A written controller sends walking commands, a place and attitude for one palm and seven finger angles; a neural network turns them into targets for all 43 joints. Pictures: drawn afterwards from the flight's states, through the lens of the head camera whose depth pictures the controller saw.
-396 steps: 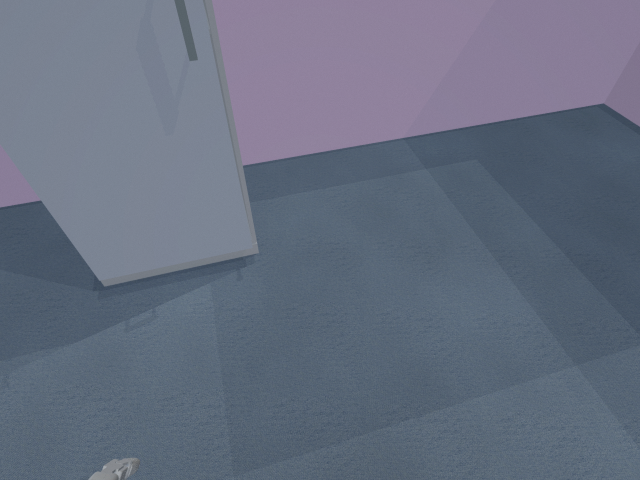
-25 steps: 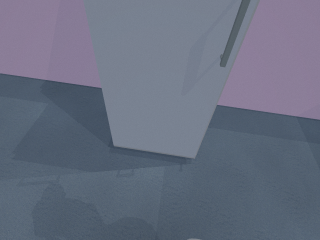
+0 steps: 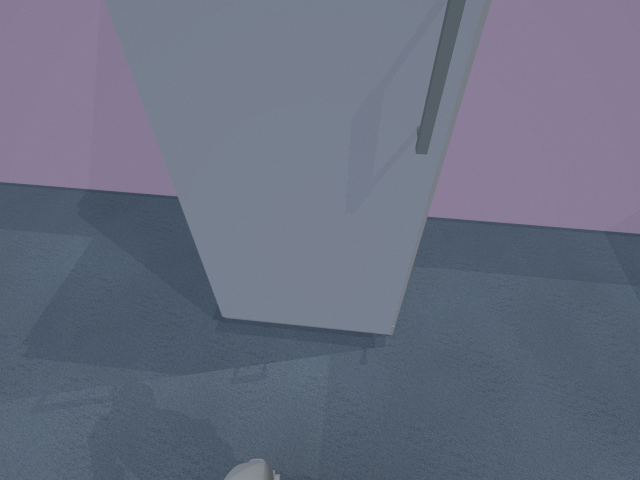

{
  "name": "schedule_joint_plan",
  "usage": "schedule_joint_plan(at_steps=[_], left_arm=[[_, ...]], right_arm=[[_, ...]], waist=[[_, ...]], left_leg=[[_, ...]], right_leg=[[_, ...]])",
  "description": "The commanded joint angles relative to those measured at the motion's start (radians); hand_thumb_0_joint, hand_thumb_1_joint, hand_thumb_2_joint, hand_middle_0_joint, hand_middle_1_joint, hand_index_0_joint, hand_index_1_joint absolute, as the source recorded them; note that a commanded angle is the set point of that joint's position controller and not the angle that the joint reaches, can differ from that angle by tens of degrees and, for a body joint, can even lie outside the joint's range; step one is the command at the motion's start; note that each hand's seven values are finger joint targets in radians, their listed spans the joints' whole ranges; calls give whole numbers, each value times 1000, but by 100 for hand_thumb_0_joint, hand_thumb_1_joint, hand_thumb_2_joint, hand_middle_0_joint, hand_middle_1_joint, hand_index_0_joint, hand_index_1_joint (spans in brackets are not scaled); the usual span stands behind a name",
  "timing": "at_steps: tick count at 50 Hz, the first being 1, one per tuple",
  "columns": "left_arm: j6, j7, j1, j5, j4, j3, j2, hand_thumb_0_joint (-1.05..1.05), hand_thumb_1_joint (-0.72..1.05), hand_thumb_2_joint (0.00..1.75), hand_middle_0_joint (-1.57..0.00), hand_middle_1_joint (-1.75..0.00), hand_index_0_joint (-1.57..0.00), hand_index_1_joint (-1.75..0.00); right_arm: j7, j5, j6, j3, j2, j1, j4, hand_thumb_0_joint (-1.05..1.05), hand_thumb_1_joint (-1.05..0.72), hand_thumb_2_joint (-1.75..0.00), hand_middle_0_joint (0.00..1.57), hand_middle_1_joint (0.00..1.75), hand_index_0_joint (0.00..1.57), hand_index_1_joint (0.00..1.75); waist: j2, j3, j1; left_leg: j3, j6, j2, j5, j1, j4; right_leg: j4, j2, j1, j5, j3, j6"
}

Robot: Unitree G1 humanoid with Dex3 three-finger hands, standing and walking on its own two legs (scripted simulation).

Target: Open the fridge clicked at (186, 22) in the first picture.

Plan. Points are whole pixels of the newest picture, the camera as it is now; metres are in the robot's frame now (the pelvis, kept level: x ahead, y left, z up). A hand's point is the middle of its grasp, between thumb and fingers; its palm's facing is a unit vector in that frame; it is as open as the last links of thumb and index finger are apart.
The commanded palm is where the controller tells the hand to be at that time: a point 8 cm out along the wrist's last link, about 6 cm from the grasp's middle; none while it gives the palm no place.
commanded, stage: take the last steps up to it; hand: right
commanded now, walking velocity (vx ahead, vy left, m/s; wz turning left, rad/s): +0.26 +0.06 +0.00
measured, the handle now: (435, 77) +0.64 -0.12 +0.20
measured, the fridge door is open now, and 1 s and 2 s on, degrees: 0 0 0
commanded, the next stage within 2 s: come to a stop and stand still in 0.32 s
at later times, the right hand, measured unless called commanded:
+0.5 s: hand out of the picture +0.14 -0.15 -0.20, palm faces +0.10 +0.99 -0.12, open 7.3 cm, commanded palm none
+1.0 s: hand (423, 477) +0.18 -0.13 -0.17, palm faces +0.04 +0.97 -0.25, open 7.4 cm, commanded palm none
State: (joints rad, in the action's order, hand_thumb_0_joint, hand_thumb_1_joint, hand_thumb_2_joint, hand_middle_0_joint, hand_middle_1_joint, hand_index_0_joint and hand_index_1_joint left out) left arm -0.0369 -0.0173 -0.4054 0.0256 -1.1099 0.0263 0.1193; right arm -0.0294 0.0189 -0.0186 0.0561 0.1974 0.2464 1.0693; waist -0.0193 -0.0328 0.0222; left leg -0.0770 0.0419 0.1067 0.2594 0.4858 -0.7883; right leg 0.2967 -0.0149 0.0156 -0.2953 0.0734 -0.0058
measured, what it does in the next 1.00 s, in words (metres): walks ahead: left foot, then right foot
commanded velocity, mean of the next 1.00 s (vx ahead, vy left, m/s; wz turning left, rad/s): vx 0.03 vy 0.01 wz -0.01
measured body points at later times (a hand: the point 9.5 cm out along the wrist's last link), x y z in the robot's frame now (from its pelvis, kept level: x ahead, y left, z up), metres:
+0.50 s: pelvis +0.16 +0.01 -0.02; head +0.16 -0.01 +0.43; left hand +0.24 +0.25 -0.15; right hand +0.14 -0.20 -0.19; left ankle +0.12 +0.14 -0.74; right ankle +0.23 -0.08 -0.75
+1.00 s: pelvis +0.14 +0.06 -0.01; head +0.13 +0.08 +0.44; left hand +0.17 +0.30 -0.17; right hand +0.18 -0.18 -0.15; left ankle +0.14 +0.20 -0.75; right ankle +0.22 -0.07 -0.73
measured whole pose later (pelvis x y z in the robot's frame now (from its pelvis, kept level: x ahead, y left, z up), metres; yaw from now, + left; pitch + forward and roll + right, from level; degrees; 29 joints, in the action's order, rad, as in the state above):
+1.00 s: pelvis +0.14 +0.06 -0.01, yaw +1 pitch -2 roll -1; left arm 0.06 0.00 -0.23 0.01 -1.06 0.06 0.19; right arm 0.02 0.03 -0.01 0.04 0.17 0.25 1.04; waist 0.02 -0.01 0.00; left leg -0.04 0.02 0.07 0.31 0.22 -0.55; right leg 0.61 -0.07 -0.38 -0.32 0.10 0.02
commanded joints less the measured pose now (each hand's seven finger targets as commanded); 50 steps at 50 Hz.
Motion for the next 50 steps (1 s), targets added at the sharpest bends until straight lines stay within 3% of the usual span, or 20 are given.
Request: schedule_joint_plan(at_steps=[1,3,4,5,6,8,9,12,18,22,24,26,30,34,43,45,46,47,48,50], left_arm=[[-15,-15,-26,9,20,47,191,0,90,90,-20,-30,-20,-30],[-11,-13,-18,5,13,44,185,0,90,90,-20,-30,-20,-30],[-16,-7,-24,-4,11,42,164,0,90,90,-20,-30,-20,-30],[-25,2,-50,-16,36,26,88,0,90,90,-20,-30,-20,-30],[-16,-1,-7,-21,69,27,113,0,90,90,-20,-30,-20,-30],[-6,6,97,-12,84,41,107,0,90,90,-20,-30,-20,-30],[1,12,88,-4,74,41,98,0,90,90,-20,-30,-20,-30],[23,16,21,5,50,30,54,0,90,90,-20,-30,-20,-30],[12,28,121,-3,90,19,50,0,90,90,-20,-30,-20,-30],[-9,19,61,-4,59,17,81,0,90,90,-20,-30,-20,-30],[-14,0,-1,-1,46,27,193,0,90,90,-20,-30,-20,-30],[-1,-26,73,-3,51,18,198,0,90,90,-20,-30,-20,-30],[17,-44,136,-10,71,37,194,0,90,90,-20,-30,-20,-30],[31,-43,159,-10,104,58,209,0,90,90,-20,-30,-20,-30],[50,-3,221,4,119,67,203,0,90,90,-20,-30,-20,-30],[56,2,215,-1,106,61,188,0,90,90,-20,-30,-20,-30],[61,6,198,-10,104,56,144,0,90,90,-20,-30,-20,-30],[72,13,189,-22,123,40,80,0,90,90,-20,-30,-20,-30],[81,22,224,-13,149,40,90,0,90,90,-20,-30,-20,-30],[96,25,213,0,142,51,133,0,90,90,-20,-30,-20,-30]], right_arm=[[3,0,42,7,21,-103,-94,0,-90,-90,20,30,20,30],[6,3,56,18,48,41,-42,0,-90,-90,20,30,20,30],[12,6,68,29,102,170,-2,0,-90,-90,20,30,20,30],[28,13,82,57,205,295,31,0,-90,-90,20,30,20,30],[33,-6,76,54,242,342,39,0,-90,-90,20,30,20,30],[41,-5,68,39,169,157,-3,0,-90,-90,20,30,20,30],[49,-1,67,28,121,84,-22,0,-90,-90,20,30,20,30],[54,8,81,4,42,34,-36,0,-90,-90,20,30,20,30],[47,4,81,2,89,75,-6,0,-90,-90,20,30,20,30],[52,-6,65,-1,68,56,4,0,-90,-90,20,30,20,30],[56,-13,47,-22,-12,126,3,0,-90,-90,20,30,20,30],[69,-12,22,-27,1,142,23,0,-90,-90,20,30,20,30],[65,-2,-3,-9,34,106,12,0,-90,-90,20,30,20,30],[62,6,-25,15,40,88,-40,0,-90,-90,20,30,20,30],[55,2,-18,-1,-1,82,-66,0,-90,-90,20,30,20,30],[55,4,1,-5,8,175,-23,0,-90,-90,20,30,20,30],[60,13,10,-3,49,198,-15,0,-90,-90,20,30,20,30],[64,17,21,-1,121,160,-32,0,-90,-90,20,30,20,30],[64,12,9,6,180,81,-73,0,-90,-90,20,30,20,30],[72,8,23,22,195,-7,-95,0,-90,-90,20,30,20,30]], waist=[[160,-117,6],[103,-43,-59],[11,37,-114],[-256,139,-149],[-239,161,-155],[-131,5,-109],[-52,-27,-69],[-84,-27,-2],[-107,-33,-27],[-37,-27,18],[250,34,8],[288,42,-8],[148,38,-10],[109,104,-12],[255,58,-20],[174,57,-65],[46,21,-71],[-169,-38,-49],[-181,-110,-54],[-243,-135,-38]], left_leg=[[-39,-25,-29,-7,-59,154],[-83,-42,-82,-62,-292,277],[1,-70,-27,-76,-501,328],[357,-169,243,-87,-716,417],[537,-246,355,-30,-653,537],[479,-249,308,263,-405,607],[363,-226,273,223,-331,608],[134,-181,184,-50,-205,598],[83,-196,157,-178,-253,559],[32,-130,94,-116,-184,411],[-37,-29,-34,99,-131,203],[15,-5,-44,335,-175,22],[60,-1,-19,263,-109,-124],[84,9,-42,211,-24,-304],[-6,-14,-57,187,-218,62],[-37,-17,-69,52,-383,319],[22,-22,-20,80,-411,447],[325,-97,185,385,-278,636],[433,-158,296,537,-89,740],[468,-166,278,495,-14,759]], right_leg=[[-48,-278,-123,248,-144,-137],[134,-212,-171,317,-82,-93],[336,-162,-269,309,-41,-61],[645,-37,-511,-22,57,-10],[861,-9,-570,-316,-21,-17],[987,-88,-639,-177,-85,-26],[955,-117,-610,-109,-84,-18],[782,-123,-489,-48,-35,16],[448,-82,-410,4,35,32],[195,-67,-161,186,39,38],[101,-313,-61,598,-224,-68],[3,-382,-137,700,-289,-148],[55,-366,-118,914,-191,-177],[67,-360,-103,802,-131,-184],[-72,-276,-313,-108,-152,-123],[-12,-209,-388,-210,-106,-62],[86,-136,-445,-244,-50,-10],[264,-51,-484,-214,9,45],[376,-36,-459,-200,-18,42],[546,-38,-466,-108,-88,29]])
